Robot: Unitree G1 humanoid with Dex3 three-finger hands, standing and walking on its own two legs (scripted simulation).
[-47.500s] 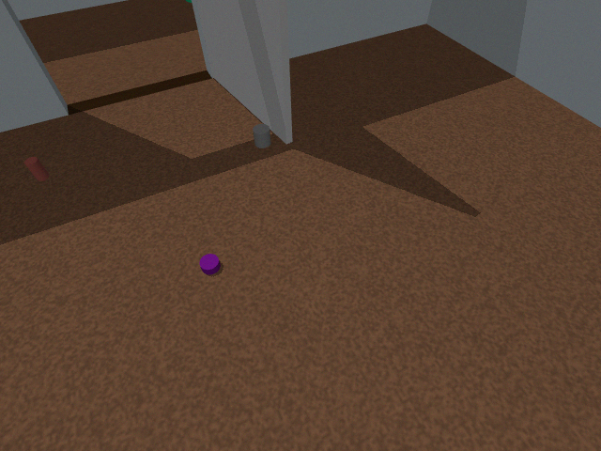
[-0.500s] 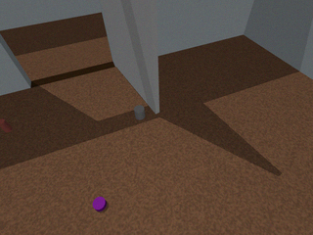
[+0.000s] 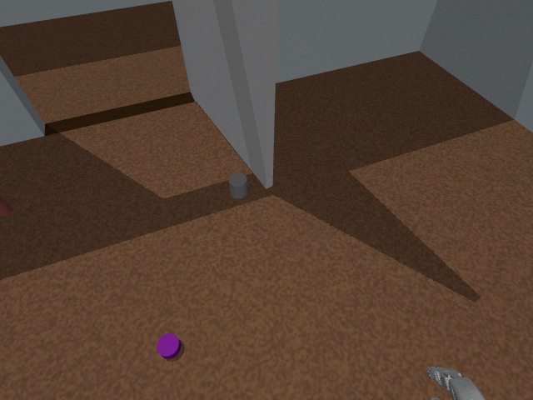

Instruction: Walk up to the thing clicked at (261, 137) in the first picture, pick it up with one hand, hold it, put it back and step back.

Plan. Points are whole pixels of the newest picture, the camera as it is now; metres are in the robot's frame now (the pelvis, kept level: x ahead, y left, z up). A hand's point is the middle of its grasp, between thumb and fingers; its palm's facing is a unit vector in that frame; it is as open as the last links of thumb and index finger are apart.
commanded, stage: step back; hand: left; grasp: from above
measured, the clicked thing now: (238, 185) +1.10 +0.14 -0.72
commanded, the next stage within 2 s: stand in 0.10 s
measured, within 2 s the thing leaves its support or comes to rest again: neither
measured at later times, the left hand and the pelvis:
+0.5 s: hand out of the picture +0.09 +0.25 -0.14, palm faces -0.04 -0.94 -0.33, open 7.4 cm; pelvis +0.00 +0.00 +0.01, yaw -1 degrees
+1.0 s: hand out of the picture +0.07 +0.26 -0.14, palm faces -0.04 -0.94 -0.34, open 7.4 cm; pelvis +0.01 +0.00 +0.01, yaw +0 degrees
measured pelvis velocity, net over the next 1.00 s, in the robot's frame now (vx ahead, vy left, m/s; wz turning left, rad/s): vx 0.01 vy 0.00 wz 0.00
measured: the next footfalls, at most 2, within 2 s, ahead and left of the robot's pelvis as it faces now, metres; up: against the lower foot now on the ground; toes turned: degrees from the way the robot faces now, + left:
none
